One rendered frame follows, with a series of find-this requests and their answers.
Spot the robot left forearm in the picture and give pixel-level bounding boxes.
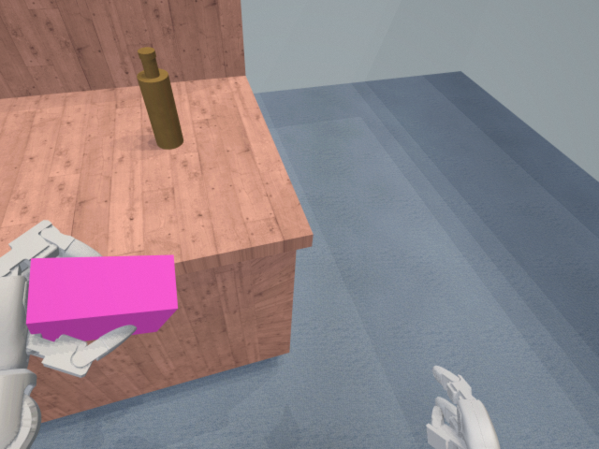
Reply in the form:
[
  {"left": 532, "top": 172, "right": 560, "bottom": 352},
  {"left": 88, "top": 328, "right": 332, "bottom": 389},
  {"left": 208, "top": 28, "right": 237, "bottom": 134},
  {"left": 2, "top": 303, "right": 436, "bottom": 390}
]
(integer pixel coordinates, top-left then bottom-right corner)
[{"left": 0, "top": 369, "right": 41, "bottom": 449}]

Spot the robot left hand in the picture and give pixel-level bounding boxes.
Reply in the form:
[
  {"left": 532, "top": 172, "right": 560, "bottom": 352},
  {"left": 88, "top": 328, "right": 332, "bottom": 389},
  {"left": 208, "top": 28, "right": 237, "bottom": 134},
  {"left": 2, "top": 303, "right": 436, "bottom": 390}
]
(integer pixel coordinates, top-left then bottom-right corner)
[{"left": 0, "top": 220, "right": 137, "bottom": 378}]

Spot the table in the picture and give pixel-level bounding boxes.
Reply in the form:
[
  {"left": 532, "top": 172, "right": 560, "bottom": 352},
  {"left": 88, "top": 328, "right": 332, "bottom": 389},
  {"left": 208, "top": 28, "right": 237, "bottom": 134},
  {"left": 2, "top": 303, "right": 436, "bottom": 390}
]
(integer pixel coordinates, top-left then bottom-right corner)
[{"left": 0, "top": 0, "right": 314, "bottom": 423}]

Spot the sponge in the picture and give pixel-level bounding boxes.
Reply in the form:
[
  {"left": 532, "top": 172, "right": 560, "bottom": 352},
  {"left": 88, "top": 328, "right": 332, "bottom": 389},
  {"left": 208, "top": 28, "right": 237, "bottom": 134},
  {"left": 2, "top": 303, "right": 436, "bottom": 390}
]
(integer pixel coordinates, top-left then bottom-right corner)
[{"left": 26, "top": 255, "right": 178, "bottom": 341}]

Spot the robot right hand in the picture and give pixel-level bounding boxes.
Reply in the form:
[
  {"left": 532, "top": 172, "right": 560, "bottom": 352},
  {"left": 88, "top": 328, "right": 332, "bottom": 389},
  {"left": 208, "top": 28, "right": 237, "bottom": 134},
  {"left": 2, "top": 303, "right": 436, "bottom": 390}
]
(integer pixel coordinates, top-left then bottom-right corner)
[{"left": 426, "top": 366, "right": 501, "bottom": 449}]

